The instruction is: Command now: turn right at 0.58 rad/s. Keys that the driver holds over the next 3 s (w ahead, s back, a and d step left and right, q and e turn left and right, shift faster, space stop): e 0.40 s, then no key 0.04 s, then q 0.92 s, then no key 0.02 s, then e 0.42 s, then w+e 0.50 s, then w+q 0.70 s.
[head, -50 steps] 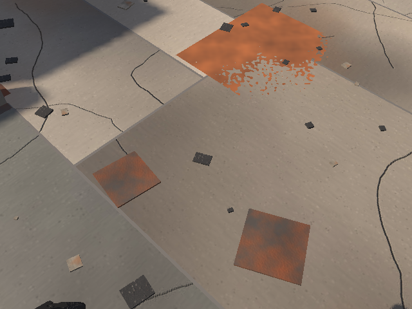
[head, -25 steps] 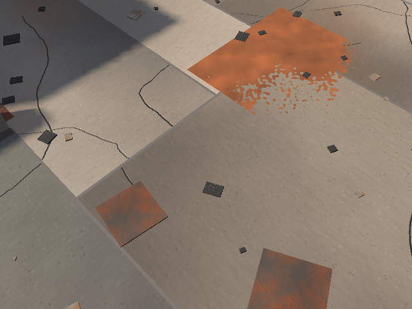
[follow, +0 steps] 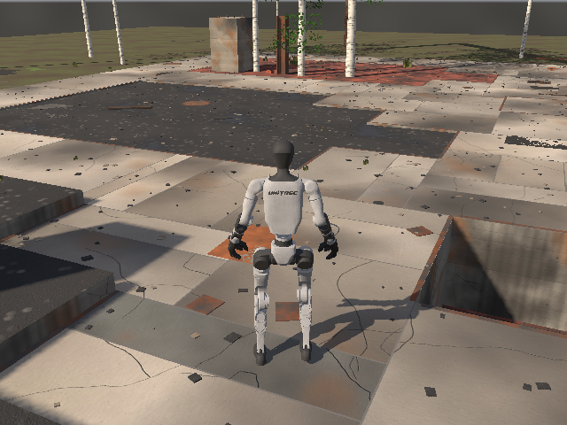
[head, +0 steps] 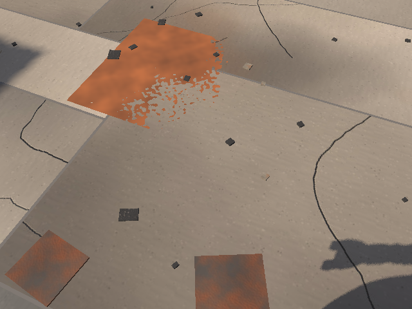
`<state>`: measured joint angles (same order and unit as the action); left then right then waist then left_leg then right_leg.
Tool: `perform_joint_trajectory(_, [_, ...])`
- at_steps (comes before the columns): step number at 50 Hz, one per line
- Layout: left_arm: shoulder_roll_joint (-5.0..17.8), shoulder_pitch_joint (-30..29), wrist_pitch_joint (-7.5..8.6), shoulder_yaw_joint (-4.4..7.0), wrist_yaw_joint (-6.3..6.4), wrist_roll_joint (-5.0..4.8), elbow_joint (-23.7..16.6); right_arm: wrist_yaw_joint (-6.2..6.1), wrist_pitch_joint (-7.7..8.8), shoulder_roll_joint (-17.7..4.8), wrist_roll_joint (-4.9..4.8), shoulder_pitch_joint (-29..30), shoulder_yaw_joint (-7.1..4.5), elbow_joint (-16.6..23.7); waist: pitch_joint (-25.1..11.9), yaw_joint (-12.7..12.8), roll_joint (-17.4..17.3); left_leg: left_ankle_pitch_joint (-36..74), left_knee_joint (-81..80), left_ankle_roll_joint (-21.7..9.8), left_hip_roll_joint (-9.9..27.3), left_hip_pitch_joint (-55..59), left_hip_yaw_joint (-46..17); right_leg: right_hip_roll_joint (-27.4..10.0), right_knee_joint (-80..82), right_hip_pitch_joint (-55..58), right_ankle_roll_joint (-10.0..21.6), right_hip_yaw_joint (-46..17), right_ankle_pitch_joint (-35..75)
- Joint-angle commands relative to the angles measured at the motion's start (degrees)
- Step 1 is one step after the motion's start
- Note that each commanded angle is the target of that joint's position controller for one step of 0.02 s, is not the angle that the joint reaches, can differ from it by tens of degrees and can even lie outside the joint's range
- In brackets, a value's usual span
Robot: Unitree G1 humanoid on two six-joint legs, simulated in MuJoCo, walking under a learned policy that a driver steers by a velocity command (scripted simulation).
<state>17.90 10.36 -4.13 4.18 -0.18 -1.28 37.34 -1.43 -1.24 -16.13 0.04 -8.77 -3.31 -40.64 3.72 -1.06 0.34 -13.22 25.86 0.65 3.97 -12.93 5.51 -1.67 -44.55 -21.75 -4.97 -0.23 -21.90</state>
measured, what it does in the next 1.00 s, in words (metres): steps on the spot: right foot, then left foot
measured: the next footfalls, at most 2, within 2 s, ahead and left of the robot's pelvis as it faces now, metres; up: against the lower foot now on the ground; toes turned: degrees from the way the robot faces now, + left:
right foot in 0.06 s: +0.04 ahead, -0.13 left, +0.00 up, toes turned -6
left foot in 0.54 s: +0.09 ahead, +0.09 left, +0.00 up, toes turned -20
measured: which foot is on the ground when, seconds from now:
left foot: down 0.00-0.06, up 0.08-0.52, down 0.54-0.90, up 0.92-1.00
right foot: up 0.00-0.04, down 0.06-1.00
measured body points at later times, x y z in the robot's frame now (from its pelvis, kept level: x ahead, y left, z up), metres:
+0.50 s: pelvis +0.00 -0.03 +0.00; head +0.03 -0.04 +0.45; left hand +0.24 +0.21 -0.08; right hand +0.08 -0.34 -0.10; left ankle +0.05 +0.11 -0.72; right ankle +0.00 -0.13 -0.74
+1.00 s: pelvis +0.01 -0.01 -0.01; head +0.04 -0.02 +0.44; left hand +0.16 +0.27 -0.11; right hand +0.15 -0.32 -0.09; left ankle +0.01 +0.10 -0.69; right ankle +0.00 -0.13 -0.74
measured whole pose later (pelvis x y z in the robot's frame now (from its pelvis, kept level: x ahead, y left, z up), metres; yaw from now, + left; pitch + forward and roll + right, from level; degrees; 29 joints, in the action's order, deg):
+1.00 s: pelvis +0.01 -0.01 -0.01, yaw -5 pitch +0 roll -1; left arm 17.2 11.7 0.1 4.6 2.0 0.7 41.9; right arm -0.5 -2.4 -20.1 -1.3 -9.7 -4.3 -36.2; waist 3.0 0.6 -2.0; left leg -29.1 55.7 1.8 -3.4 -25.2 -5.6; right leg 0.9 -28.9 -13.3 1.1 1.1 -16.1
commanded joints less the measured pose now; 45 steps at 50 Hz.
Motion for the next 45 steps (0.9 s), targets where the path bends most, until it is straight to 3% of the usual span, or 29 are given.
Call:
perform_joint_trajectory(1, [5.3,1.0,0.42,1.72,-0.77,0.03,-4.5,0.15,0.74,-12.1,-1.4,1.3,-3.65,2.8,-7.5,0.8,-10.7,23.9,-2.4,-11.2,13.5,7.5,-8.2,1.4,11.7,3.7,3.0,3.6,5.5])
perform_joint_trajectory(2, [5.6,3.1,0.42,2.1,-0.78,0.15,-3.8,0.13,0.91,-11.3,-1.94,1.1,-3.5,2.3,-7.7,2.1,-9.6,20.7,0.9,-8.8,12.3,5.1,-6.3,2.4,18.3,8.7,5.0,4.1,11.2])
perform_joint_trajectory(3, [7.9,5.3,0.44,2.98,-0.25,0.25,-3.3,0.35,1.23,-9.2,-1.49,-2.4,-3.0,0.8,-8.6,2.3,-4.1,12.7,7.6,-4.2,9.6,-1.0,-2.4,1.1,23.1,16.9,7.3,-0.4,20.1])
perform_joint_trajectory(4, [15.6,6.9,0.61,4.71,0.84,0.43,-4.4,0.73,1.4,-4.7,1.98,-2.6,-1.44,3.0,-9.8,0.8,15.4,-16.1,25.9,2.4,2.1,-17.9,3.3,-14.7,22.8,27.4,14.4,-21.7,43.4])
perform_joint_trajectory(5, [15.5,6.3,1.9,4.24,0.26,2.42,-5.6,0.09,1.51,-6.3,1.65,3.3,-1.87,5.2,-10.6,4.5,14.5,-26.9,37.4,4.0,-3.6,-24.5,-4.7,-21.4,23.7,21.9,25.3,-29.7,46.4])
perform_joint_trajectory(6, [13.2,5.2,3.1,3.57,-0.11,2.83,-5.3,-0.28,1.25,-8.5,0.45,4.7,-2.62,5.1,-9.6,4.8,8.7,-23.9,42.0,3.5,-2.2,-24.6,-8.3,-18.4,24.8,19.8,24.6,-25.3,40.9])
perform_joint_trajectory(7, [11.5,2.3,3.75,3.14,0.09,2.08,-4.9,-0.55,1.03,-8.9,-0.11,4.1,-2.94,4.6,-7.6,3.0,7.3,-18.6,41.6,2.9,-1.4,-24.9,-9.3,-14.6,24.9,18.4,21.2,-21.0,35.6])
perform_joint_trajectory(8, [10.1,-0.2,3.75,2.73,0.41,1.05,-5.1,-1.06,0.82,-8.8,0.22,3.0,-3.18,3.5,-7.0,1.9,5.7,-14.8,40.0,3.0,-1.0,-25.0,-9.7,-12.1,24.8,17.9,18.6,-19.1,31.4])
perform_joint_trajectory(9, [9.3,-1.7,3.56,2.25,0.73,0.44,-5.3,-1.31,0.67,-9.1,0.64,2.2,-3.39,3.3,-6.6,1.2,6.6,-11.9,39.8,3.6,-1.4,-23.8,-9.7,-10.9,24.9,16.5,17.9,-18.1,32.3])
perform_joint_trajectory(12, [8.6,-1.6,3.21,1.74,1.47,0.94,-5.3,-0.87,0.94,-7.9,0.12,0.5,-3.23,2.9,-8.5,0.6,7.2,-7.3,38.1,4.6,-3.3,-20.8,-9.3,-9.0,25.1,15.7,18.2,-17.4,32.1])
perform_joint_trajectory(17, [10.2,-0.7,2.8,2.29,2.09,0.81,-4.8,-0.55,1.35,-6.7,0.04,3.2,-2.62,3.9,-7.5,2.1,7.9,-6.2,24.1,5.2,-4.4,-18.4,-10.6,-8.2,24.6,15.5,18.1,-21.9,23.2])
perform_joint_trajectory(21, [10.7,-1.8,2.35,2.44,1.69,0.92,-4.9,0.16,2.01,-7.1,-0.37,2.8,-2.64,4.0,-7.3,2.3,8.5,-7.7,17.3,4.5,-5.4,-12.9,-10.9,-8.0,23.7,12.5,18.3,-25.9,21.1])
perform_joint_trajectory(24, [8.8,-2.6,2.05,1.55,1.41,1.07,-4.5,0.98,2.47,-6.8,-0.59,1.0,-2.36,3.5,-9.1,2.5,8.6,-7.0,12.1,3.5,-4.4,-7.6,-9.6,-8.3,21.2,12.9,17.7,-26.2,26.3])
perform_joint_trajectory(26, [5.2,-4.0,2.03,-0.04,1.44,0.97,-3.7,1.76,2.94,-4.4,-0.13,-1.4,-1.53,2.7,-9.6,0.1,7.3,3.2,-1.0,2.0,-3.4,1.6,-8.6,-6.3,19.4,10.0,15.0,-23.9,25.0])
perform_joint_trajectory(27, [2.4,-1.0,2.45,-1.1,1.35,1.53,-2.1,1.95,3.16,-3.8,0.98,-0.8,-0.94,2.8,-9.5,0.6,4.9,11.4,-6.7,0.8,-1.1,6.7,-11.2,-4.1,19.4,8.0,11.7,-21.7,18.9])
perform_joint_trajectory(28, [1.4,3.4,2.96,-1.43,1.24,3.21,-0.7,1.83,3.18,-7.2,1.74,0.4,-1.06,3.8,-9.8,4.0,-3.9,21.9,-7.4,-2.1,6.3,9.2,-20.1,0.9,13.0,6.1,8.3,-15.4,7.7])
perform_joint_trajectory(29, [2.7,6.1,3.28,-0.82,1.21,3.14,-0.2,1.88,3.21,-7.4,2.42,4.6,-0.45,4.0,-7.1,8.0,-9.7,20.6,-6.7,-8.9,9.7,1.2,-23.5,3.4,15.8,8.3,5.4,-11.0,-0.2])
perform_joint_trajectory(30, [4.7,3.7,3.51,-0.56,1.47,3.83,0.3,2.08,3.28,-5.8,1.43,6.4,-0.23,4.5,-5.3,6.3,-9.0,8.9,-8.2,-9.4,7.3,-2.9,-23.2,2.2,18.4,11.7,3.7,-10.1,4.1])
perform_joint_trajectory(31, [6.1,-0.1,3.6,0.0,1.61,3.46,0.3,2.21,3.34,-6.1,1.04,4.6,-0.34,3.9,-3.8,3.7,-8.6,2.1,-8.3,-7.2,4.4,-3.6,-21.7,2.8,18.5,12.3,3.6,-9.6,7.0])
perform_joint_trajectory(32, [6.2,-1.8,3.47,0.28,1.93,3.11,0.4,2.14,3.38,-8.2,0.69,3.1,-0.72,3.5,-3.5,2.7,-8.2,-1.2,-8.6,-5.8,3.2,-4.1,-21.4,3.1,17.3,12.4,4.0,-8.8,8.0])
perform_joint_trajectory(34, [5.6,-2.0,3.37,0.35,2.2,2.68,0.0,1.63,3.43,-10.1,-0.04,2.7,-1.04,3.7,-1.9,2.7,-9.8,-0.3,-8.3,-6.0,3.7,-3.9,-23.7,3.1,17.1,10.4,4.1,-7.8,8.4])
perform_joint_trajectory(40, [4.1,-0.6,5.0,1.14,1.98,1.78,1.2,0.07,1.23,-10.6,-1.09,0.8,-1.8,6.0,-5.7,1.4,-6.9,10.9,-2.9,-8.9,3.1,-0.5,-28.4,3.9,15.1,8.7,4.1,-4.6,8.8])
perform_joint_trajectory(43, [5.2,0.8,5.17,2.05,1.57,1.58,1.7,0.01,0.25,-10.1,-1.36,1.5,-2.0,8.1,-6.8,1.4,-2.5,10.8,1.6,-7.1,-0.3,-4.4,-26.4,1.5,17.2,12.4,6.0,-5.9,12.4])
perform_joint_trajectory(45, [7.5,2.2,4.8,2.86,1.65,1.85,2.0,0.27,0.02,-8.9,-1.43,1.0,-1.73,9.1,-6.4,1.3,4.9,3.6,9.9,-3.4,-5.3,-11.6,-19.5,-5.4,21.8,16.8,10.8,-12.6,17.0])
